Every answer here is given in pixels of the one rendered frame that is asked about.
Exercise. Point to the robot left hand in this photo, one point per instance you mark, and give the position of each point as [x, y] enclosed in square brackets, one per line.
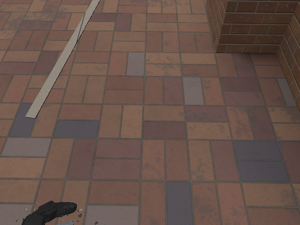
[49, 211]

